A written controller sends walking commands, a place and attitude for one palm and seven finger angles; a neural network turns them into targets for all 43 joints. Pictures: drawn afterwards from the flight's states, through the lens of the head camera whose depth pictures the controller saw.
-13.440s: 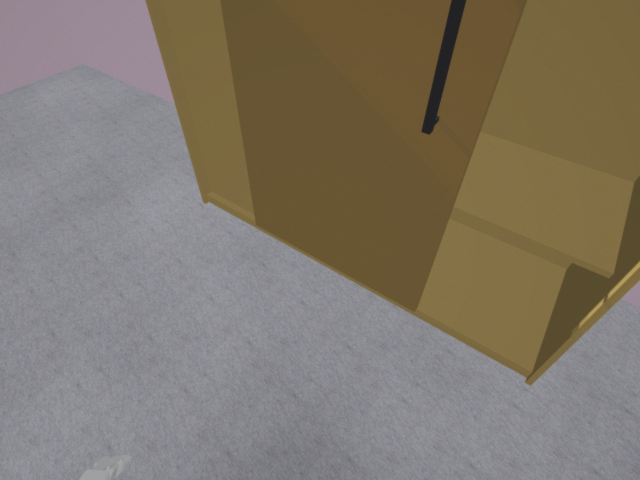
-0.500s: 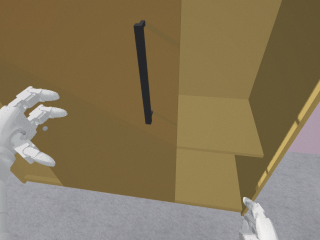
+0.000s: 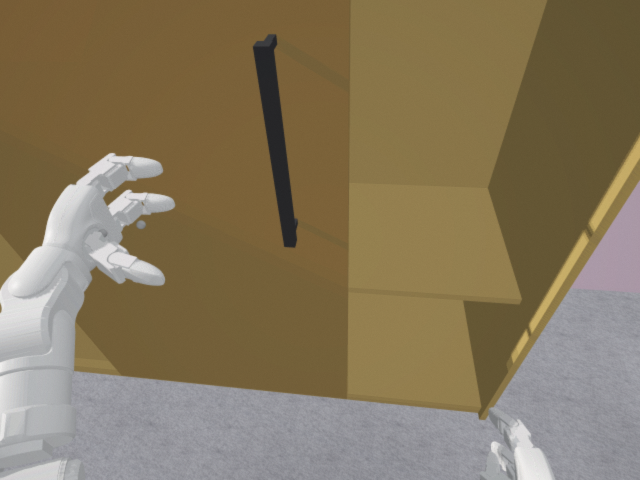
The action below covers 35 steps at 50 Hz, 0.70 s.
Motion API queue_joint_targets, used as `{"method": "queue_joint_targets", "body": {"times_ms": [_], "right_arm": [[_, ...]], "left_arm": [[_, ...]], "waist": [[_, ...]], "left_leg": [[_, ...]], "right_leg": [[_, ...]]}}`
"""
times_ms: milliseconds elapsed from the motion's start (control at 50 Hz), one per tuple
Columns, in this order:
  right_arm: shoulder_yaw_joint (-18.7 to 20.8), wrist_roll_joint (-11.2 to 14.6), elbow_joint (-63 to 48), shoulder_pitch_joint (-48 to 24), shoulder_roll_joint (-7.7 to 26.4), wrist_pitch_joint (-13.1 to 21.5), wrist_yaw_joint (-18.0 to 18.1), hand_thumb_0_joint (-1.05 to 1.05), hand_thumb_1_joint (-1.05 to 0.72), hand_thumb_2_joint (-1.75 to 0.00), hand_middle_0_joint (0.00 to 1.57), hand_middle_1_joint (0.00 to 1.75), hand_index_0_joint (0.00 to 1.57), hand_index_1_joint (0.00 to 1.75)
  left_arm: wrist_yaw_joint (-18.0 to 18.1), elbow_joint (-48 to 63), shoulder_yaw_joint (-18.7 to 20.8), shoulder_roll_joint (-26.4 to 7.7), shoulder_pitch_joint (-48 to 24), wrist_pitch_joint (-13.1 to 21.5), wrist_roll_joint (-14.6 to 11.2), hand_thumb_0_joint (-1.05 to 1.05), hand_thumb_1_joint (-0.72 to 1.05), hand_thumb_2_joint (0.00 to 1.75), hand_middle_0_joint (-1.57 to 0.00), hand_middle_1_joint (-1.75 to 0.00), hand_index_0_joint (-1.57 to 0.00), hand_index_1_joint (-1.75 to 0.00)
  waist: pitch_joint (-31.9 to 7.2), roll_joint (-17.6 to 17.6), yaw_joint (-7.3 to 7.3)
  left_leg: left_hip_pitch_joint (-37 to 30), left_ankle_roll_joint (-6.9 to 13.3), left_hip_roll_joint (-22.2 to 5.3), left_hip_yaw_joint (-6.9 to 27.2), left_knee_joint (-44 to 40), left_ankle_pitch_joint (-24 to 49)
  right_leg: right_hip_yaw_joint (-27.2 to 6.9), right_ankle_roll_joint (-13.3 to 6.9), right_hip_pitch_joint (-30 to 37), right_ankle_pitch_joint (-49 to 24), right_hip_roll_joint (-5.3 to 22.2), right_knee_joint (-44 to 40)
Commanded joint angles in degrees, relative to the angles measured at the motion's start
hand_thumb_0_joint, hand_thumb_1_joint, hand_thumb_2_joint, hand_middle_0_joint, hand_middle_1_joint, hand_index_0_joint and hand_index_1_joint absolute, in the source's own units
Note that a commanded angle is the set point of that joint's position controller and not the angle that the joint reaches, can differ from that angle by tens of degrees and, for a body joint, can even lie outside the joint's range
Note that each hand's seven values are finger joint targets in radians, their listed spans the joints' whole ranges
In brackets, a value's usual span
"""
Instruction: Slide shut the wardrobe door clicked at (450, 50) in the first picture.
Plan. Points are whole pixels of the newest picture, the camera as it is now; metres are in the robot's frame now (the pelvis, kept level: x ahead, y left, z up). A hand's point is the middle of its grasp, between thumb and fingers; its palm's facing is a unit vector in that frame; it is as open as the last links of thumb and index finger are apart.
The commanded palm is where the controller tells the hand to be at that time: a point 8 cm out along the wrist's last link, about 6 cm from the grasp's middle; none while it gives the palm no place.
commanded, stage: move the hooked fingers beside the handle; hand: left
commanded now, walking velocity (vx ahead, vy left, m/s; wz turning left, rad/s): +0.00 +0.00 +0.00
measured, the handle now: (282, 156) +0.52 +0.09 +0.17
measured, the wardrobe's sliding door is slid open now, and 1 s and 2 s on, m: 0.41 0.41 0.41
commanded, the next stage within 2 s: feel for the door with the fingertips in 1.88 s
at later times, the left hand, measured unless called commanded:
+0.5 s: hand (185, 198) +0.37 +0.18 +0.21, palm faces -0.04 -1.00 -0.04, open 14.0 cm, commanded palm +0.36 +0.24 +0.19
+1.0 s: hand (226, 174) +0.43 +0.15 +0.20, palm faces -0.05 -1.00 -0.03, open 14.0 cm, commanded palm +0.42 +0.20 +0.19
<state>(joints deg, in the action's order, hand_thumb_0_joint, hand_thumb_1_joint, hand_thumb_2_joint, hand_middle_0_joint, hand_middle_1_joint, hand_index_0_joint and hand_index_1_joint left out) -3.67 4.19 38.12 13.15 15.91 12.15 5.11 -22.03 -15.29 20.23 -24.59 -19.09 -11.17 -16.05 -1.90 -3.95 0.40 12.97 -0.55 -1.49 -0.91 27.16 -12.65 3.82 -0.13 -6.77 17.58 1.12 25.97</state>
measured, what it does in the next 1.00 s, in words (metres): stands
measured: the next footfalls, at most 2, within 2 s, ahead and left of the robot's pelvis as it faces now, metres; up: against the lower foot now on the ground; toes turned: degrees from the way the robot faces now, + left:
none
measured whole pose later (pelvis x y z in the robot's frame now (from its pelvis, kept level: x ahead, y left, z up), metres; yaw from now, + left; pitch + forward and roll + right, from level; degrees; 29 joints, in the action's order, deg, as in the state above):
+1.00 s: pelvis +0.00 +0.00 +0.00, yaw -2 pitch +1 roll +0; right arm -1.0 3.1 42.2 18.0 16.1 7.4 3.9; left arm -11.5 -40.2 14.9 -20.6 -40.6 -5.3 -10.5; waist -2.3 -3.1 -3.2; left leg 15.4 -0.8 -2.4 -2.2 27.5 -12.9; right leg 2.4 -0.5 -10.0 17.5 0.3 26.6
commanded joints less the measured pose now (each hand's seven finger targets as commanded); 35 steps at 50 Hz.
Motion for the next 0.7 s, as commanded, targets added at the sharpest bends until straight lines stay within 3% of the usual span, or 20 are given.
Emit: {"method": "queue_joint_targets", "body": {"times_ms": [0,100,160,200,240,380,400,440,480,520,540,560,620,680], "right_arm": [[3.0,-0.3,-10.1,-7.7,6.8,3.0,0.3,0.0,-0.9,-0.9,0.2,0.3,0.2,0.3],[3.1,-0.8,-8.7,-7.1,6.3,2.8,0.3,0.0,-0.9,-0.9,0.2,0.3,0.2,0.3],[3.1,-0.6,-7.8,-6.8,6.4,1.9,0.2,0.0,-0.9,-0.9,0.2,0.3,0.2,0.3],[3.2,-0.3,-7.3,-6.7,6.8,1.2,0.5,0.0,-0.9,-0.9,0.2,0.3,0.2,0.3],[3.3,-0.3,-7.6,-6.8,6.7,0.9,0.6,0.0,-0.9,-0.9,0.2,0.3,0.2,0.3],[3.5,-1.0,-7.4,-6.1,6.5,0.6,0.7,0.0,-0.9,-0.9,0.2,0.3,0.2,0.3],[3.5,-1.0,-7.0,-6.0,6.4,0.6,0.6,0.0,-0.9,-0.9,0.2,0.3,0.2,0.3],[3.5,-1.1,-6.2,-5.3,6.4,0.3,0.5,0.0,-0.9,-0.9,0.2,0.3,0.2,0.3],[3.4,-0.9,-5.5,-4.8,6.8,-0.3,0.5,0.0,-0.9,-0.9,0.2,0.3,0.2,0.3],[3.6,-0.6,-5.4,-4.6,6.9,-0.8,0.6,0.0,-0.9,-0.9,0.2,0.3,0.2,0.3],[3.8,-0.7,-5.1,-4.0,7.2,-1.0,0.5,0.0,-0.9,-0.9,0.2,0.3,0.2,0.3],[3.7,-0.6,-5.4,-4.1,7.2,-1.3,0.5,0.0,-0.9,-0.9,0.2,0.3,0.2,0.3],[3.9,-0.6,-5.9,-3.5,6.9,-1.2,0.4,0.0,-0.9,-0.9,0.2,0.3,0.2,0.3],[4.4,-1.1,-5.6,-2.3,7.1,-0.6,0.3,0.0,-0.9,-0.9,0.2,0.3,0.2,0.3]], "left_arm": [[1.5,17.8,5.6,-14.2,-20.9,4.4,-1.4,0.0,-0.5,0.3,-0.3,-1.2,-0.3,-1.2],[4.0,18.6,5.0,-12.3,-22.5,5.9,-0.8,0.0,-0.5,0.3,-0.3,-1.2,-0.3,-1.2],[4.9,13.7,3.2,-10.6,-21.6,4.0,0.1,0.0,-0.5,0.3,-0.3,-1.2,-0.3,-1.2],[4.8,9.7,0.7,-9.1,-23.6,2.4,0.4,0.0,-0.5,0.3,-0.3,-1.2,-0.3,-1.2],[4.8,10.0,-1.0,-7.7,-24.2,1.9,0.8,0.0,-0.5,0.3,-0.3,-1.2,-0.3,-1.2],[6.1,13.1,1.2,-10.5,-33.3,6.2,0.8,0.0,-0.5,0.3,-0.3,-1.2,-0.3,-1.2],[6.4,11.4,0.9,-9.8,-33.3,6.5,0.8,0.0,-0.5,0.3,-0.3,-1.2,-0.3,-1.2],[6.9,8.4,-0.5,-8.6,-34.1,6.7,1.4,0.0,-0.5,0.3,-0.3,-1.2,-0.3,-1.2],[7.2,2.8,-0.1,-9.4,-33.4,5.8,1.6,0.0,-0.5,0.3,-0.3,-1.2,-0.3,-1.2],[7.3,-0.8,-2.0,-8.0,-34.4,4.8,2.0,0.0,-0.5,0.3,-0.3,-1.2,-0.3,-1.2],[7.6,-2.8,-0.2,-9.9,-33.6,4.8,2.4,0.0,-0.5,0.3,-0.3,-1.2,-0.3,-1.2],[7.5,-3.2,-1.6,-9.3,-34.9,4.8,2.6,0.0,-0.5,0.3,-0.3,-1.2,-0.3,-1.2],[7.7,-1.8,-3.5,-7.9,-41.1,6.2,2.8,0.0,-0.5,0.3,-0.3,-1.2,-0.3,-1.2],[8.4,2.0,-1.9,-9.7,-46.3,9.6,2.7,0.0,-0.5,0.3,-0.3,-1.2,-0.3,-1.2]], "waist": [[-15.3,1.5,1.05],[-14.7,0.3,0.7],[-10.3,0.4,0.47],[-7.2,3.0,-0.49],[-7.8,1.8,-0.46],[-16.4,1.8,-0.93],[-15.5,3.1,-1.0],[-13.2,2.4,-1.27],[-10.3,3.9,-1.35],[-8.3,4.2,-1.81],[-8.1,5.1,-1.31],[-8.3,3.5,-1.55],[-11.6,3.0,-2.37],[-17.6,1.8,-2.61]], "left_leg": [[-12.4,2.7,1.3,2.2,-1.5,14.2],[-13.1,2.5,1.3,1.8,-1.5,16.2],[-10.5,2.5,1.3,1.4,-1.9,14.2],[-9.2,2.7,1.2,1.4,-2.2,11.4],[-9.6,2.7,1.4,1.1,-1.8,11.6],[-13.7,2.9,1.7,1.7,-0.8,16.0],[-13.2,2.9,1.6,1.6,-0.8,15.7],[-12.3,2.8,1.7,1.4,-0.8,14.2],[-9.5,2.8,1.7,1.2,-1.4,11.3],[-8.2,2.9,1.7,0.8,-1.7,9.2],[-7.4,2.9,1.7,0.7,-1.6,8.8],[-7.0,2.8,1.8,0.6,-1.7,8.6],[-9.3,2.9,1.7,1.0,-1.2,9.8],[-12.8,3.0,1.7,1.3,-0.6,13.3]], "right_leg": [[-0.2,-0.9,-2.6,-20.6,-1.1,-2.6],[-0.2,-0.8,-2.5,-22.4,-1.2,-2.4],[-0.3,-0.9,-3.5,-21.3,-1.1,-3.1],[-0.6,-0.6,-5.5,-19.3,-1.1,-3.7],[-0.6,-0.7,-5.3,-19.4,-1.1,-3.8],[-1.1,-0.9,-2.2,-23.8,-1.1,-2.6],[-1.0,-0.8,-2.5,-23.8,-1.2,-2.7],[-1.1,-0.8,-3.6,-22.4,-1.2,-3.1],[-1.4,-0.7,-4.6,-20.4,-1.0,-3.6],[-1.6,-0.5,-6.0,-18.4,-0.9,-4.0],[-1.7,-0.5,-5.6,-17.9,-0.9,-4.4],[-1.7,-0.6,-5.5,-17.7,-0.8,-4.0],[-1.8,-0.8,-5.8,-18.5,-1.0,-3.7],[-2.0,-0.9,-3.7,-21.7,-1.3,-3.1]]}}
